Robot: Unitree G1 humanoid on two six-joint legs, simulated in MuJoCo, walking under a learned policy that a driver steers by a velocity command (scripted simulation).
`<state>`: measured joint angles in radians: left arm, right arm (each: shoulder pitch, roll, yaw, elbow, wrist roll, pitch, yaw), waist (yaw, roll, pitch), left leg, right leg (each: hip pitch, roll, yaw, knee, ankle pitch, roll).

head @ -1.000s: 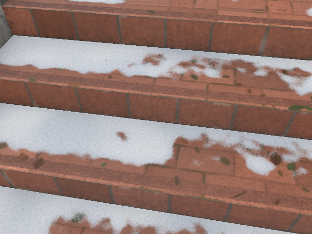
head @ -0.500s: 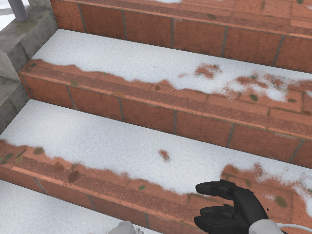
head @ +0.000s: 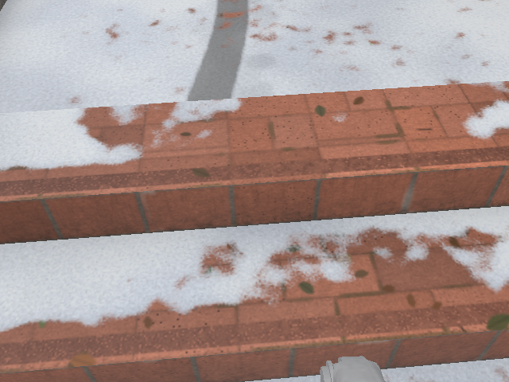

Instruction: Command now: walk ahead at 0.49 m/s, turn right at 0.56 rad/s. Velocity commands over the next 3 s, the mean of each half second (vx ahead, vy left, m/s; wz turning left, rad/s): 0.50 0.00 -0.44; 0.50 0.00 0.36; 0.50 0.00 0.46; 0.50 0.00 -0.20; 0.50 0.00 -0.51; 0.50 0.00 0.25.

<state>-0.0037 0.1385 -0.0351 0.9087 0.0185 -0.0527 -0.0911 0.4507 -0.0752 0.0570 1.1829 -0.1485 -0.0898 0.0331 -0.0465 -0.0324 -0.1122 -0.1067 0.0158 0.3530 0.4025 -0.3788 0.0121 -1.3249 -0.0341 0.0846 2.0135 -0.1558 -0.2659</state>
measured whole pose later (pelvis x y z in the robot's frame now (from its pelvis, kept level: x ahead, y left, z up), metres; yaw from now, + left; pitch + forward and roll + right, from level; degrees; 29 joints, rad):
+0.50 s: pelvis +0.31 -0.05 +0.14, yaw -13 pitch +5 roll -2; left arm 0.51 0.12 -0.02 1.19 0.11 -0.07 -0.04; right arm 0.08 -0.17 0.04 0.89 -0.04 -0.06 0.07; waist 0.02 0.02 -0.12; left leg -1.36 0.03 -0.08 2.08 -0.17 0.22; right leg -0.30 0.12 0.03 0.60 -0.38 -0.08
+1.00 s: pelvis +0.62 -0.04 +0.29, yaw +0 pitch +5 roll +0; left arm 0.11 0.19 -0.04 0.89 0.06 -0.07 -0.06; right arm 0.51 -0.12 0.02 1.15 -0.10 -0.08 0.05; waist -0.03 -0.01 -0.13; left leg -0.35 -0.14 -0.04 0.65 -0.38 0.12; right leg -1.29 -0.05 0.12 1.97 -0.11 -0.18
